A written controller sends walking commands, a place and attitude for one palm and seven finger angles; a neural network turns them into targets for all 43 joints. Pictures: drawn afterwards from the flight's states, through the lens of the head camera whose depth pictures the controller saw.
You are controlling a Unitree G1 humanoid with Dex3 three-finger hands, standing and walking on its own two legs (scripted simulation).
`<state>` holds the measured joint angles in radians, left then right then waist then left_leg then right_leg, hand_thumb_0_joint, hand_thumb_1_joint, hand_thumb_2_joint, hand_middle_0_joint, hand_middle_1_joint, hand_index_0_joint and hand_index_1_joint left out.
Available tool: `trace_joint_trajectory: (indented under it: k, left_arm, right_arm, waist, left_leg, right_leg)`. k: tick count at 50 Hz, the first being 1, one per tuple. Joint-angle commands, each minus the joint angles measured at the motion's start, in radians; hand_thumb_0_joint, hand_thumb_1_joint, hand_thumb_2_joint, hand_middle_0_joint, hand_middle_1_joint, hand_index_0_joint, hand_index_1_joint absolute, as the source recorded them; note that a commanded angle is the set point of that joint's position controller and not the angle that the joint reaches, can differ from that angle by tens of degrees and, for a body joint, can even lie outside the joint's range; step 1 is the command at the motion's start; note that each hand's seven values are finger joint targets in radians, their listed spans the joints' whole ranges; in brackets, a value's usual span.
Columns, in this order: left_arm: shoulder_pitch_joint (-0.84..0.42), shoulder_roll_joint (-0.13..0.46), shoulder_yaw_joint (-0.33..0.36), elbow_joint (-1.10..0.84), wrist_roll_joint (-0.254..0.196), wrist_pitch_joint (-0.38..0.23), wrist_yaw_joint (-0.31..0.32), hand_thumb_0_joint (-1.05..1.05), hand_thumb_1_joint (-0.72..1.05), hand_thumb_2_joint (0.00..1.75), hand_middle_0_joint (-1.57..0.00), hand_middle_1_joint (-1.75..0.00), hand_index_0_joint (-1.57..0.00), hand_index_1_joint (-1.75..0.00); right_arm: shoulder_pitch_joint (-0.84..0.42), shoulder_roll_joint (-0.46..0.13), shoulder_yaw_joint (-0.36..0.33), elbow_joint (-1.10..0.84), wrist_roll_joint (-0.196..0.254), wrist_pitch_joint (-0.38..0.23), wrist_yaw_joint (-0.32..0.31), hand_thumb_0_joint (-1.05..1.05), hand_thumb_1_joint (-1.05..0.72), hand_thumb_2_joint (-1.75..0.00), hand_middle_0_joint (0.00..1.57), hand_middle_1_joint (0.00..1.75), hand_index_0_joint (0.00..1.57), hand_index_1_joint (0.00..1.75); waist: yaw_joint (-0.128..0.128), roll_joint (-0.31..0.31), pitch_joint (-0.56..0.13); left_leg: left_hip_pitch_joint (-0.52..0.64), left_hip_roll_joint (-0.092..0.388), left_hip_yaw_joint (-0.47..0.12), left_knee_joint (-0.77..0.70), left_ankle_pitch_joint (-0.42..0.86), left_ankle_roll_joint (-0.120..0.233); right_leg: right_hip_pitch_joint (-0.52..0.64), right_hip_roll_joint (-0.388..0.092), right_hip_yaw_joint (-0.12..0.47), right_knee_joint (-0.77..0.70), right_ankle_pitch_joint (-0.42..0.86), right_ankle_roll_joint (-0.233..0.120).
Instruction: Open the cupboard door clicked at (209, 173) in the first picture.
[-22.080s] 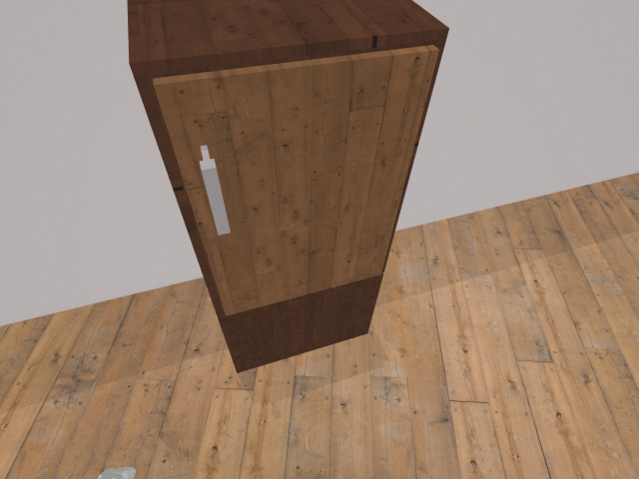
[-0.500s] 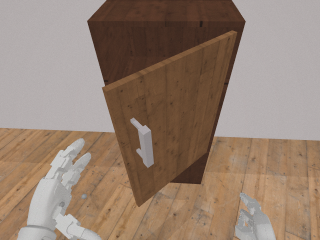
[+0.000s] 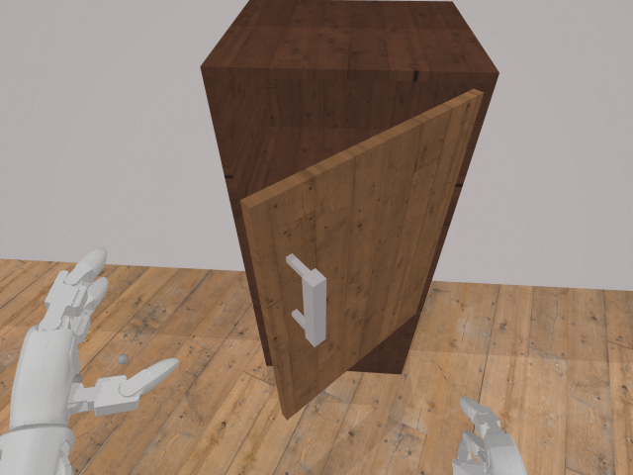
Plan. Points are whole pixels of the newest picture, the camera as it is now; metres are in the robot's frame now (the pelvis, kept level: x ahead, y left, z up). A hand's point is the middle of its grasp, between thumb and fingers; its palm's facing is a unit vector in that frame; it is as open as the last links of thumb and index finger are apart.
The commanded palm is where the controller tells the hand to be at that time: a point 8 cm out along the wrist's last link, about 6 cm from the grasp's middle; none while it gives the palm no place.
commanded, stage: draw the hand back to the body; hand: left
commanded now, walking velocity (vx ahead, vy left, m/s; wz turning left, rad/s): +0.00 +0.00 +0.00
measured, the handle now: (305, 301) +0.33 +0.06 +0.05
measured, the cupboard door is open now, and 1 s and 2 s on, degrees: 44 44 44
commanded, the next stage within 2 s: step back with the hand held close in 0.68 s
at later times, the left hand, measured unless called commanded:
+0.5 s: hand (105, 325) +0.21 +0.24 +0.16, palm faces +0.44 -0.80 -0.39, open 7.7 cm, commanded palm +0.16 +0.28 +0.17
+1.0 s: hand (122, 319) +0.21 +0.22 +0.16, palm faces +0.38 -0.79 -0.48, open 7.4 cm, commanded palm +0.15 +0.26 +0.18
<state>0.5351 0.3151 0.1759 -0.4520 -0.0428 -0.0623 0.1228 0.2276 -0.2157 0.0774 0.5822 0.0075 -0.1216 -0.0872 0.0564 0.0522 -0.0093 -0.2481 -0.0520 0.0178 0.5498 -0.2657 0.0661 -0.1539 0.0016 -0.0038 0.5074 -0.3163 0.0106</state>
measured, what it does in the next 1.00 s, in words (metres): stands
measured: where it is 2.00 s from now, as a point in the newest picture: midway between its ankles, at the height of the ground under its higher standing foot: outside the picture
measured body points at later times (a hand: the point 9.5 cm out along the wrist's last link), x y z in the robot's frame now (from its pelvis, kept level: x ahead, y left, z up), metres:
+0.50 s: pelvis +0.02 -0.02 +0.01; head +0.01 -0.04 +0.46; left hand +0.18 +0.28 +0.18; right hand +0.21 -0.24 -0.07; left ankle +0.02 +0.07 -0.73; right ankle -0.03 -0.13 -0.73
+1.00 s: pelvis +0.01 -0.04 +0.01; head +0.02 -0.06 +0.46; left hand +0.19 +0.26 +0.19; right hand +0.20 -0.27 -0.08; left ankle +0.02 +0.07 -0.73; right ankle -0.02 -0.13 -0.73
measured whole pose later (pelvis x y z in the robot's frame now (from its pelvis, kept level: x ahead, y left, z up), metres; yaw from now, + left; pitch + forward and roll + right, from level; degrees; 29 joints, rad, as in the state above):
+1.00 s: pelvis +0.01 -0.04 +0.01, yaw -1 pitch -1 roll -1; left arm 0.50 0.37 0.37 -0.42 -0.06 -0.13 0.10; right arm 0.15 -0.24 0.01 0.58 0.02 0.00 -0.07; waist 0.03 0.07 0.02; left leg -0.22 0.00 0.01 0.45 -0.22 0.02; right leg -0.12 0.06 0.00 0.38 -0.25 -0.03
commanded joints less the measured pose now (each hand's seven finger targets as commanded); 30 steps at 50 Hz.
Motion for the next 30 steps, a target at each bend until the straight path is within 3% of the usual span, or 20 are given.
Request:
trace_joint_trajectory:
  k: [1, 5, 12, 15, 19, 24, 26, 30]
  left_arm:
    - [-0.063, 0.155, 0.145, -0.192, -0.001, -0.073, 0.023, 0.0, 0.41, 0.69, -0.18, -0.3, -0.18, -0.3]
    - [-0.065, 0.168, 0.187, -0.2, -0.007, -0.078, 0.019, 0.0, 0.55, 0.75, -0.19, -0.3, -0.19, -0.3]
    - [-0.127, 0.214, 0.262, -0.185, -0.016, -0.078, 0.02, 0.0, 0.8, 0.86, -0.2, -0.3, -0.2, -0.3]
    - [-0.142, 0.241, 0.298, -0.182, -0.021, -0.081, 0.022, 0.0, 0.9, 0.9, -0.2, -0.3, -0.2, -0.3]
    - [-0.12, 0.175, 0.235, -0.123, -0.026, -0.069, 0.007, 0.0, 0.9, 0.9, -0.2, -0.3, -0.2, -0.3]
    - [-0.136, 0.212, 0.261, -0.141, -0.025, -0.073, 0.006, 0.0, 0.9, 0.9, -0.2, -0.3, -0.2, -0.3]
    - [-0.143, 0.24, 0.282, -0.155, -0.023, -0.076, 0.008, 0.0, 0.9, 0.9, -0.2, -0.3, -0.2, -0.3]
    - [-0.139, 0.234, 0.279, -0.176, -0.025, -0.077, 0.009, 0.0, 0.9, 0.9, -0.2, -0.3, -0.2, -0.3]
  right_arm:
    - [-0.146, -0.12, -0.063, -0.15, -0.003, -0.057, -0.006, 0.0, -0.9, -0.9, 0.2, 0.3, 0.2, 0.3]
    - [-0.145, -0.119, -0.072, -0.138, -0.005, -0.047, 0.002, 0.0, -0.9, -0.9, 0.2, 0.3, 0.2, 0.3]
    - [-0.155, -0.119, -0.081, -0.117, -0.003, -0.031, 0.002, 0.0, -0.9, -0.9, 0.2, 0.3, 0.2, 0.3]
    - [-0.16, -0.118, -0.086, -0.111, -0.003, -0.029, 0.001, 0.0, -0.9, -0.9, 0.2, 0.3, 0.2, 0.3]
    - [-0.165, -0.122, -0.09, -0.109, -0.002, -0.017, 0.008, 0.0, -0.9, -0.9, 0.2, 0.3, 0.2, 0.3]
    - [-0.173, -0.12, -0.093, -0.112, -0.005, -0.009, 0.005, 0.0, -0.9, -0.9, 0.2, 0.3, 0.2, 0.3]
    - [-0.177, -0.118, -0.092, -0.109, -0.006, -0.01, 0.002, 0.0, -0.9, -0.9, 0.2, 0.3, 0.2, 0.3]
    - [-0.18, -0.109, -0.087, -0.109, -0.004, -0.014, 0.001, 0.0, -0.9, -0.9, 0.2, 0.3, 0.2, 0.3]
  waist:
    - [0.006, -0.003, -0.056]
    - [0.009, 0.01, -0.066]
    - [0.008, 0.045, -0.062]
    - [0.011, 0.022, -0.079]
    - [0.003, -0.007, -0.033]
    - [0.012, -0.02, -0.071]
    - [0.016, -0.01, -0.081]
    - [0.016, 0.042, -0.074]
  left_leg:
    - [0.108, 0.099, -0.117, -0.188, 0.1, -0.076]
    - [0.142, 0.095, -0.09, -0.183, 0.229, -0.079]
    - [0.173, 0.086, -0.06, -0.182, 0.264, -0.066]
    - [0.189, 0.08, -0.048, -0.172, 0.286, -0.057]
    - [0.191, 0.078, -0.039, -0.175, 0.282, -0.048]
    - [0.206, 0.068, -0.027, -0.165, 0.29, -0.038]
    - [0.206, 0.065, -0.026, -0.159, 0.3, -0.037]
    - [0.218, 0.061, -0.02, -0.154, 0.322, -0.039]
  right_leg:
    - [-0.019, 0.015, -0.027, -0.109, 0.114, -0.043]
    - [0.013, 0.013, -0.024, -0.13, 0.177, -0.041]
    - [0.036, 0.012, -0.015, -0.168, 0.226, -0.039]
    - [0.044, 0.01, -0.011, -0.174, 0.26, -0.036]
    - [0.027, 0.01, -0.01, -0.19, 0.267, -0.031]
    - [0.049, 0.005, -0.001, -0.195, 0.306, -0.028]
    - [0.062, 0.003, 0.003, -0.197, 0.323, -0.031]
    - [0.055, 0.002, 0.004, -0.196, 0.347, -0.029]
